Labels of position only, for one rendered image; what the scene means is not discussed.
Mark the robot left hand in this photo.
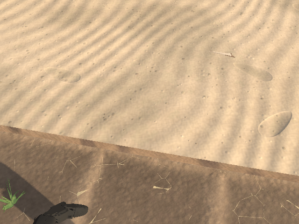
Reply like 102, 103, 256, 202
33, 202, 89, 224

